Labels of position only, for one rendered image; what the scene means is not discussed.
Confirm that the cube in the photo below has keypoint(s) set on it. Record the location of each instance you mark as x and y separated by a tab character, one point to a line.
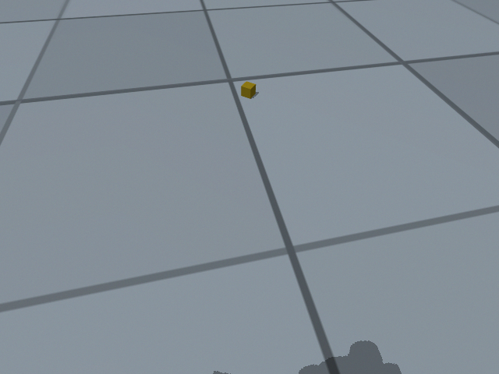
248	89

